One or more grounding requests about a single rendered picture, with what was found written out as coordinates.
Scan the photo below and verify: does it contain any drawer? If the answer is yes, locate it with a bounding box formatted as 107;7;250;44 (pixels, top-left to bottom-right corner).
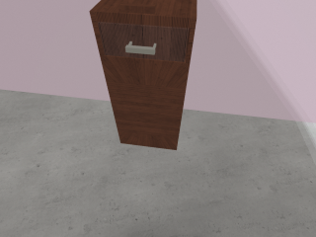
98;22;189;62

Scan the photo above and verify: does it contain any cabinet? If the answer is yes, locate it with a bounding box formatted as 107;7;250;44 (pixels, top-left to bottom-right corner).
89;0;198;150

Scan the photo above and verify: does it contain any handle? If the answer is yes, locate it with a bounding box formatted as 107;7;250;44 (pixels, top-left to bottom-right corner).
119;3;156;15
125;41;157;55

